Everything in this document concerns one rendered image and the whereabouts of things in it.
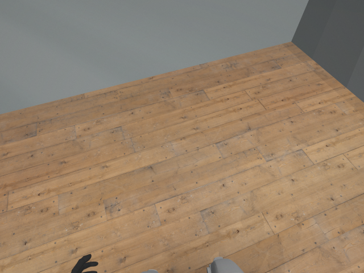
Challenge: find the robot left hand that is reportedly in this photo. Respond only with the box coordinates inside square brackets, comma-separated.
[71, 254, 98, 273]

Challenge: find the right robot thigh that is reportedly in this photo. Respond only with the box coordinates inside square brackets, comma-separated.
[206, 259, 244, 273]

